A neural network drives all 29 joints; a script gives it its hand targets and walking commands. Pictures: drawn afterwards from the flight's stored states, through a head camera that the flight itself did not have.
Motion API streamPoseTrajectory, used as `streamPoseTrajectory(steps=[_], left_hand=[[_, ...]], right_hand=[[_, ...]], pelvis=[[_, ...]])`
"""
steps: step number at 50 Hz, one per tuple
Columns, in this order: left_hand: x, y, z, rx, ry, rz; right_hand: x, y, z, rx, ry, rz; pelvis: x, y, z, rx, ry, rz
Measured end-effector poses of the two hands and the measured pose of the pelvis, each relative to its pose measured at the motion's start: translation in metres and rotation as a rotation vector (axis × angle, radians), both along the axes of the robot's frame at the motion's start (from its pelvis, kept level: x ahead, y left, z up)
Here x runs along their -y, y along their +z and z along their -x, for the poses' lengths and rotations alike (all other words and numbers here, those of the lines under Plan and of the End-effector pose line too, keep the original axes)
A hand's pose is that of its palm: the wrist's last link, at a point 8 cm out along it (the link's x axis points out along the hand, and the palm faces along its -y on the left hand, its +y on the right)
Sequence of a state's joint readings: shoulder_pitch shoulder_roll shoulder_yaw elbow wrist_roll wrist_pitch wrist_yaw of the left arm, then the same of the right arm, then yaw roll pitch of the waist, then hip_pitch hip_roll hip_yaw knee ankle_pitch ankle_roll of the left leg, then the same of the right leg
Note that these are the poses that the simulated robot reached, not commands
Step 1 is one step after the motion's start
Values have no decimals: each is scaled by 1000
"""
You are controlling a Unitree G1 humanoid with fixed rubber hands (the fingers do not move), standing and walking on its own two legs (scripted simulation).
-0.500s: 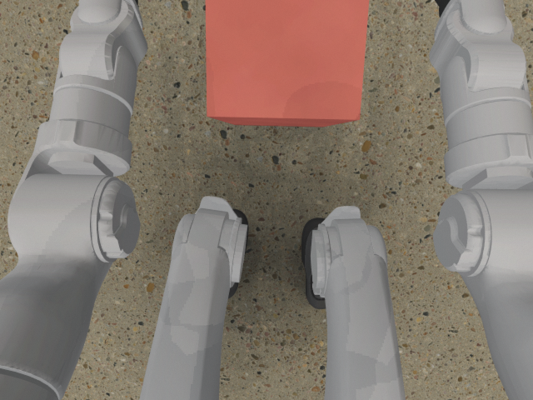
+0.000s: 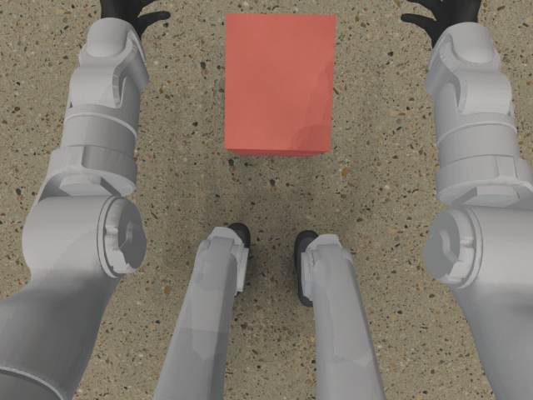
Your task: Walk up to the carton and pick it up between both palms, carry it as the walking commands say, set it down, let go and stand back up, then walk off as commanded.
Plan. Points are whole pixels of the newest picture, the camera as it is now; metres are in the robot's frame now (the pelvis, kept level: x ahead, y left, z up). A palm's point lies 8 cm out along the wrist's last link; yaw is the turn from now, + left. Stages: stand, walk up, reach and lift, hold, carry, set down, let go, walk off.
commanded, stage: set down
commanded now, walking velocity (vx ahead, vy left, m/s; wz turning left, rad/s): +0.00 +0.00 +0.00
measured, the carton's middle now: (277, 101) +0.53 +0.01 -0.42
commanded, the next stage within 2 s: let go in 0.40 s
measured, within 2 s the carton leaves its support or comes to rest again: neither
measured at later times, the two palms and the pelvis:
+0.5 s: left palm out of the picture +0.54 +0.19 +0.00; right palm out of the picture +0.55 -0.18 -0.01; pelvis +0.03 +0.00 +0.11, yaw +0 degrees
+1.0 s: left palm out of the picture +0.37 +0.22 +0.09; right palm out of the picture +0.38 -0.22 +0.09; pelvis +0.08 +0.00 +0.18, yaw -1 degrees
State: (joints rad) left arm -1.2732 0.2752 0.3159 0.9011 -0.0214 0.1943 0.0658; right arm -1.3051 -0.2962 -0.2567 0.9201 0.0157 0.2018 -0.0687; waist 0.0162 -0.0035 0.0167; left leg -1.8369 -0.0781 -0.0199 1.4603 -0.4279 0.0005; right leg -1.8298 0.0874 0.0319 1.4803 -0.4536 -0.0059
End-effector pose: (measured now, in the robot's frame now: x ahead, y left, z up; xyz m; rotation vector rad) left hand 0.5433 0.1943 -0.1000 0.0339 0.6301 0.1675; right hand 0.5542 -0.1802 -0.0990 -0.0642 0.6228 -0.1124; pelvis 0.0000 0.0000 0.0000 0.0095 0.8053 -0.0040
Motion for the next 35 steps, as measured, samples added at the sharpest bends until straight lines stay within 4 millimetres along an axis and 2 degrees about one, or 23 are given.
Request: streamPoseTrajectory(steps=[11,16,20,26,31,35], left_hand=[[-5,70,0,11,-6,6],[-5,96,0,8,-15,6],[-2,103,0,-4,-18,9],[-1,93,8,-34,-30,-17],[-6,92,30,-77,-75,-71],[-14,109,58,-103,-106,-98]], right_hand=[[0,69,2,3,10,-7],[-1,93,2,-6,17,-9],[-2,100,2,-21,29,-1],[0,91,11,-47,35,36],[7,90,38,-80,31,80],[13,104,67,-103,53,102]], pelvis=[[0,67,-12,27,2,4],[-1,93,-18,40,2,5],[-1,104,-23,37,2,7],[-2,113,-32,33,3,12],[-3,124,-43,48,3,14],[-4,137,-54,85,0,14]])
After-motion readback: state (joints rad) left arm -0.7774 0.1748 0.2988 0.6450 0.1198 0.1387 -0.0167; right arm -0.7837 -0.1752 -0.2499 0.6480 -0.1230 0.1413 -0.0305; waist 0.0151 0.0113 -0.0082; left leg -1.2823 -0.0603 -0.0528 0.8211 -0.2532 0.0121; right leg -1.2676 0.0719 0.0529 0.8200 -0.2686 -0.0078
